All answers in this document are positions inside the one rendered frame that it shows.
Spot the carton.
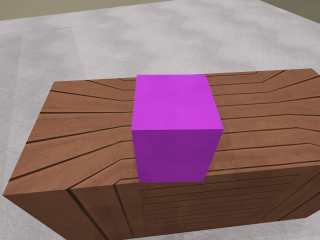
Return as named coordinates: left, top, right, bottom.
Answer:
left=131, top=74, right=224, bottom=183

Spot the pedestal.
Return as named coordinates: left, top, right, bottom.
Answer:
left=2, top=68, right=320, bottom=240

